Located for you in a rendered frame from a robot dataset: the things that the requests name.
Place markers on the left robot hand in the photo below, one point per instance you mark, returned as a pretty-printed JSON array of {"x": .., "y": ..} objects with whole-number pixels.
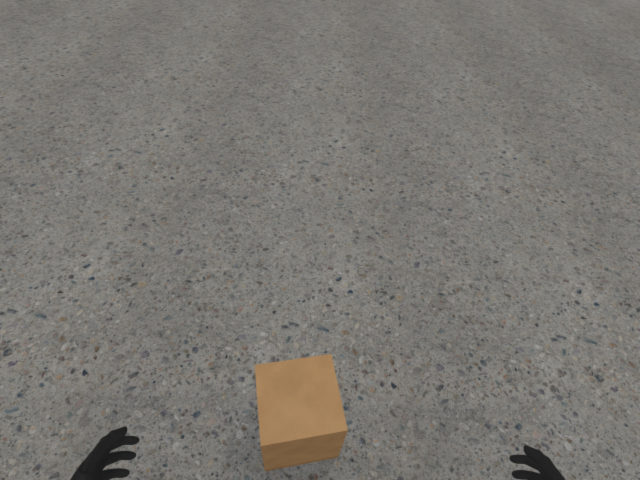
[{"x": 92, "y": 467}]

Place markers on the right robot hand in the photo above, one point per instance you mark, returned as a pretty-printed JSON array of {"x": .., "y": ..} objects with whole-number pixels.
[{"x": 537, "y": 460}]

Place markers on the carton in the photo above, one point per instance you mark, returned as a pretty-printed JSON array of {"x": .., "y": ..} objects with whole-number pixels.
[{"x": 301, "y": 417}]

